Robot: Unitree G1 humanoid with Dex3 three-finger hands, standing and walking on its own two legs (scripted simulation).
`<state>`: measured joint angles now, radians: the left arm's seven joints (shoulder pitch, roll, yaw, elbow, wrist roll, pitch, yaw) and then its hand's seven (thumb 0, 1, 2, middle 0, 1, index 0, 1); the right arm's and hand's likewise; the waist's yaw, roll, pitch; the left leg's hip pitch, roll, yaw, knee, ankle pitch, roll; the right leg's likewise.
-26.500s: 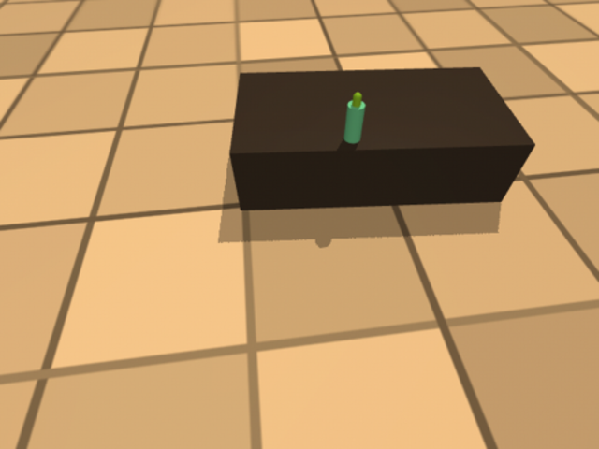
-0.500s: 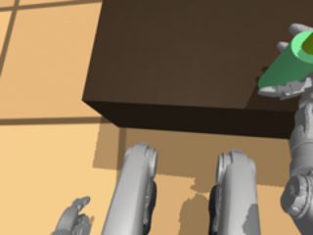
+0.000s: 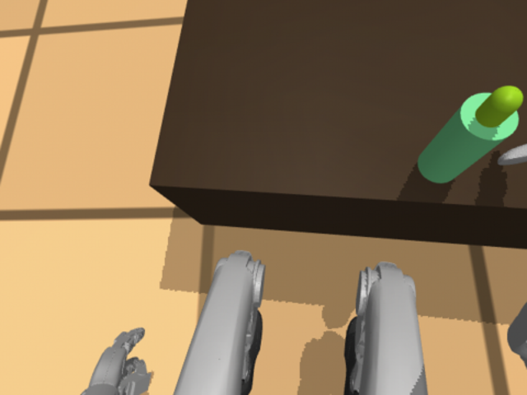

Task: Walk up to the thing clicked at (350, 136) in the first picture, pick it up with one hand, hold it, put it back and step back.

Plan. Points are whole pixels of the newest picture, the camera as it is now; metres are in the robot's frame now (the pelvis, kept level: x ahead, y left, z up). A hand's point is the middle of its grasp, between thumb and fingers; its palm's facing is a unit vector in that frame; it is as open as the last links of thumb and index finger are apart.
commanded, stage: rise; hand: right
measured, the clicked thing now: (468, 136) +0.49 -0.22 -0.03
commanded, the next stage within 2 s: home in 0.14 s
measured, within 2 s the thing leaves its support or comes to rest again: neither
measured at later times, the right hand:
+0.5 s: hand out of the picture +0.44 -0.37 +0.14, palm faces +0.39 +0.83 -0.40, open 16.9 cm
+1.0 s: hand out of the picture +0.28 -0.23 +0.20, palm faces +0.22 +0.92 -0.31, open 17.3 cm
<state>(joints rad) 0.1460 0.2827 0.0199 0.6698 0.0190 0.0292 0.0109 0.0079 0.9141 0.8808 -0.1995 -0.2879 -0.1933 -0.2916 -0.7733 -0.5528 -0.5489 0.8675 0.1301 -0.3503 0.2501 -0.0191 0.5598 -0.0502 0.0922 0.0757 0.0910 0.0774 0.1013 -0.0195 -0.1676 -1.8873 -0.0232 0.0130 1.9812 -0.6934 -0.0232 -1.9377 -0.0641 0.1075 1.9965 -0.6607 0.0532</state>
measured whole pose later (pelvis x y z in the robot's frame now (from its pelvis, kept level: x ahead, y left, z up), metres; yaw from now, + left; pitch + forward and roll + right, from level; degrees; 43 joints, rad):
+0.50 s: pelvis +0.03 -0.01 +0.18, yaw -1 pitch +25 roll +5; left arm 0.24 0.26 -0.01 0.61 -0.02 0.09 0.03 0.01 0.90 0.90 -0.21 -0.30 -0.20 -0.30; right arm -0.60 -0.63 -0.42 1.03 -0.08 -0.09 -0.06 -0.02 0.44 -0.12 0.06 0.07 0.07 0.07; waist 0.10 -0.01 -0.13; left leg -1.21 -0.01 0.03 1.32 -0.54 -0.03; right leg -1.29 -0.08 0.08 1.39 -0.54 0.03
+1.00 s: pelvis +0.07 -0.02 +0.27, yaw -4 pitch +9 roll +2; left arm 0.23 0.19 -0.03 0.57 -0.04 0.04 0.13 0.01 0.90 0.90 -0.21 -0.29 -0.20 -0.30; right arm 0.23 -0.23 -0.04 0.31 0.04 0.07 -0.18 -0.01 0.50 -0.08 0.06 0.06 0.06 0.06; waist 0.03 -0.03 -0.09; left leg -0.57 0.01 0.01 0.85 -0.43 -0.03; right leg -0.63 -0.06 0.03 0.90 -0.43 0.03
